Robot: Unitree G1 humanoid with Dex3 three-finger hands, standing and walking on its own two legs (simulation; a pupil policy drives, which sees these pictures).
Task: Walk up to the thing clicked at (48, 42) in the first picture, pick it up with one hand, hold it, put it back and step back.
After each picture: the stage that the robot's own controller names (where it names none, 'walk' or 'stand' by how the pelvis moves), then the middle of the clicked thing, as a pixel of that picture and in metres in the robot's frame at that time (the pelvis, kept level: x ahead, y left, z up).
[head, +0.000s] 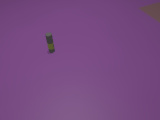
stand; (50, 43) +1.35 +0.37 -0.66
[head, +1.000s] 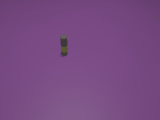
walk; (64, 45) +1.26 +0.16 -0.63
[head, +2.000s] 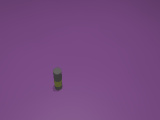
walk; (57, 79) +0.81 +0.18 -0.64
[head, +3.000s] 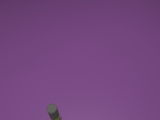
walk; (54, 115) +0.51 +0.24 -0.62
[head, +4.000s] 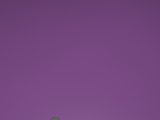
stand; out of the picture +0.40 +0.20 -0.65
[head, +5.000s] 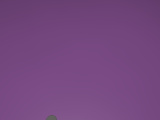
stand; out of the picture +0.38 +0.20 -0.64
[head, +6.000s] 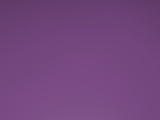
stand; out of the picture +0.35 +0.22 -0.66
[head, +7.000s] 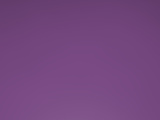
stand; out of the picture +0.37 +0.23 -0.65
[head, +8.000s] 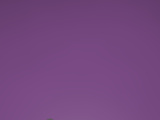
stand; out of the picture +0.36 +0.24 -0.65
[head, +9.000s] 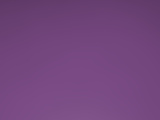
stand; out of the picture +0.37 +0.24 -0.66
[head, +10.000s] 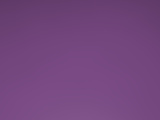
stand; out of the picture +0.36 +0.25 -0.66
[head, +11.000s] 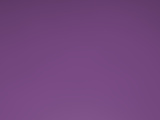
stand; out of the picture +0.36 +0.25 -0.66
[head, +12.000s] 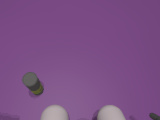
go down; (34, 85) +0.41 +0.24 -0.42
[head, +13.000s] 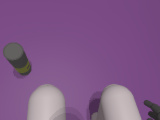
go down; (19, 61) +0.44 +0.27 -0.27
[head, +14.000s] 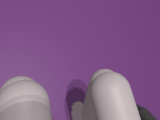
close in; out of the picture +0.42 +0.31 -0.17
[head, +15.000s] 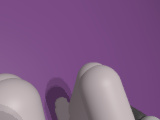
close; out of the picture +0.41 +0.33 -0.15
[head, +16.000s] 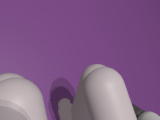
lift; out of the picture +0.38 +0.32 -0.15
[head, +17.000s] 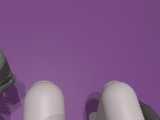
lift; out of the picture +0.33 +0.28 -0.04
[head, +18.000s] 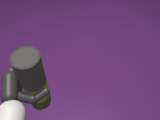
hold; (35, 83) +0.32 +0.16 +0.08
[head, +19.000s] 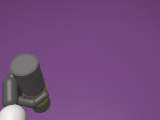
hold; (34, 88) +0.32 +0.17 +0.04
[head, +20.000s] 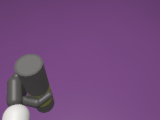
hold; (38, 88) +0.32 +0.16 +0.04
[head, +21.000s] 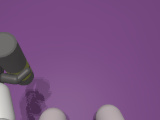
crouch; (15, 64) +0.40 +0.21 -0.03
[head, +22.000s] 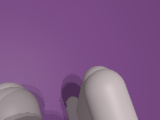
lower; out of the picture +0.43 +0.31 -0.15
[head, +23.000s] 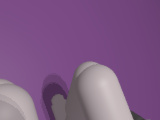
lower; out of the picture +0.43 +0.34 -0.16
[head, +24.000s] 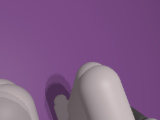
lower; out of the picture +0.42 +0.33 -0.16
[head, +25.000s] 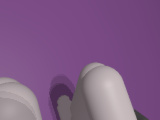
lower; out of the picture +0.42 +0.33 -0.15
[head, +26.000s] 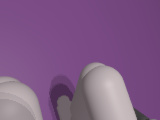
loosen; out of the picture +0.41 +0.32 -0.16
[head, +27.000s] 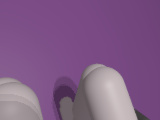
withdraw; out of the picture +0.41 +0.30 -0.16
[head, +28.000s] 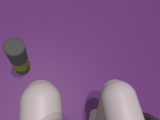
walk; (19, 59) +0.44 +0.26 -0.23
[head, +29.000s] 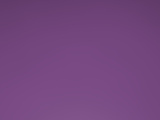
stand; out of the picture +0.37 +0.20 -0.59
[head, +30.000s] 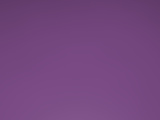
stand; out of the picture +0.39 +0.21 -0.60
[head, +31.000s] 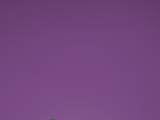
stand; out of the picture +0.39 +0.20 -0.62
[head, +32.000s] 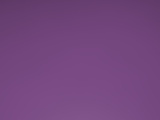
walk; out of the picture +0.40 +0.21 -0.65
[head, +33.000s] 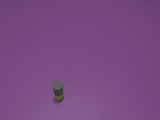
walk; (58, 92) +0.56 +0.16 -0.63
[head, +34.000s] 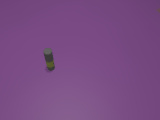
walk; (49, 60) +0.87 +0.28 -0.63
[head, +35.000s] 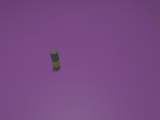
stand; (55, 60) +1.02 +0.26 -0.64
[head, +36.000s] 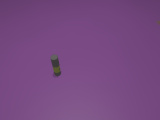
stand; (56, 65) +1.02 +0.28 -0.66
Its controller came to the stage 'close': yes
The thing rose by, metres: 0.68
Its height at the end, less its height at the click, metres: +0.00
